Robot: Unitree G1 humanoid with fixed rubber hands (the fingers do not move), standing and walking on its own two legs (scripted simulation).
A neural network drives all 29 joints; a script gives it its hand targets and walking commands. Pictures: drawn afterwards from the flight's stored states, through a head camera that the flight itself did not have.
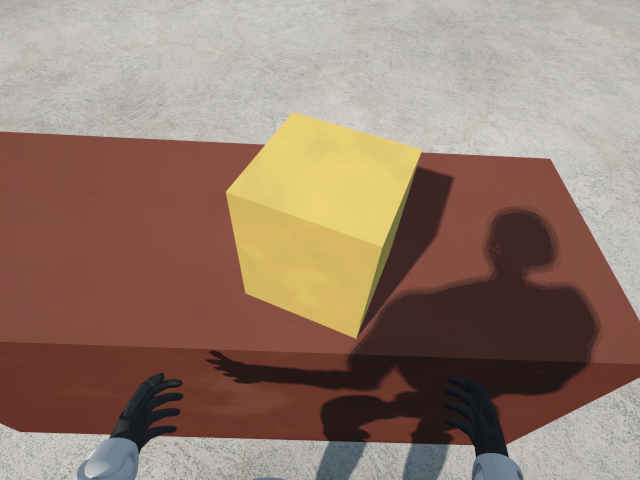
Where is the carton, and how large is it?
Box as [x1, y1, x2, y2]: [226, 112, 422, 337]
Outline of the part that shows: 293,112 226,191 245,292 338,331 356,337 389,253 422,149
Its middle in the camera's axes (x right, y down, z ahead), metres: +0.01 -0.02 +0.63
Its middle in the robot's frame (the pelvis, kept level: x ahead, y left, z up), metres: +0.47 +0.04 -0.01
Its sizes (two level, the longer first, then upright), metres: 0.210 0.200 0.250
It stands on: a pedestal, 0.64 m high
